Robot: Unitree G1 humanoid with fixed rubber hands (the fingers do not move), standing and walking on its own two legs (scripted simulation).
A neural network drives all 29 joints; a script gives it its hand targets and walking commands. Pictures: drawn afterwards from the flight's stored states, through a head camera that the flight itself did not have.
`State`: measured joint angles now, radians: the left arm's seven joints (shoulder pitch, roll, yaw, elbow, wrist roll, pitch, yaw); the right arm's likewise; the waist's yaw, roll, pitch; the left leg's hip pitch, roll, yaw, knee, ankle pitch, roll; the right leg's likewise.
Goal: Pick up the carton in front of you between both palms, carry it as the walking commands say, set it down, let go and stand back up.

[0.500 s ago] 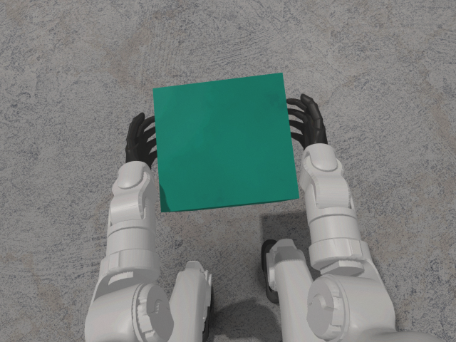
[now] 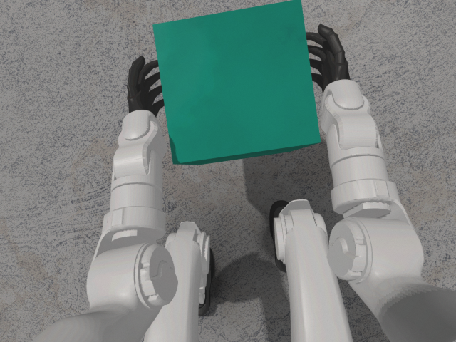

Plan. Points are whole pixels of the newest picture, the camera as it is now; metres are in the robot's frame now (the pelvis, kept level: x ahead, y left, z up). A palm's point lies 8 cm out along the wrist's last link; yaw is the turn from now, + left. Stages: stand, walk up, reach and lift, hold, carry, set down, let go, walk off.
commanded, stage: set down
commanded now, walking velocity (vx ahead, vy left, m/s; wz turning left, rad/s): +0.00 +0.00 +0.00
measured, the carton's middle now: (237, 103) +0.49 -0.06 -0.19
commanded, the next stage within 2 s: none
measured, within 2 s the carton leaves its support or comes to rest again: rests again in 0.88 s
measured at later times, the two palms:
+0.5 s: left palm (172, 113) +0.52 +0.08 -0.26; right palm (311, 86) +0.52 -0.22 -0.26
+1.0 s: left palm (177, 121) +0.51 +0.08 -0.30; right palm (310, 92) +0.52 -0.23 -0.30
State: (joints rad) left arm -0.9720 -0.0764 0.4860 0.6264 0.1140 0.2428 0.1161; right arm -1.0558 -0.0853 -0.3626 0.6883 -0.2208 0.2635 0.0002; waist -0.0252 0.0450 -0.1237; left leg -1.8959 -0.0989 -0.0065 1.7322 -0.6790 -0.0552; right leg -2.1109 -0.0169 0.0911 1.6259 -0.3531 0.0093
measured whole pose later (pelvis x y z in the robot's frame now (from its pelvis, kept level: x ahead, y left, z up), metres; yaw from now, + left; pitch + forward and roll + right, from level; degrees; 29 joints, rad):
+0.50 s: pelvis -0.02 +0.00 -0.10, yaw +3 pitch +44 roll +8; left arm -1.33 0.05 0.42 0.77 0.01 0.25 0.19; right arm -1.45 -0.30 -0.28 0.88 -0.14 0.27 0.00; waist -0.05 0.07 0.22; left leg -2.13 -0.14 -0.01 2.07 -0.73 -0.09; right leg -2.36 -0.03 0.10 1.94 -0.36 0.00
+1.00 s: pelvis -0.03 +0.01 -0.12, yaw +3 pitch +40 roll +4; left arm -1.42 0.08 0.31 0.84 -0.03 0.23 0.19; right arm -1.52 -0.40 -0.31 1.02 -0.06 0.20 0.06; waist -0.06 0.05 0.36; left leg -2.16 -0.19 -0.03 2.17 -0.72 -0.10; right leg -2.36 -0.07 0.09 2.02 -0.36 0.01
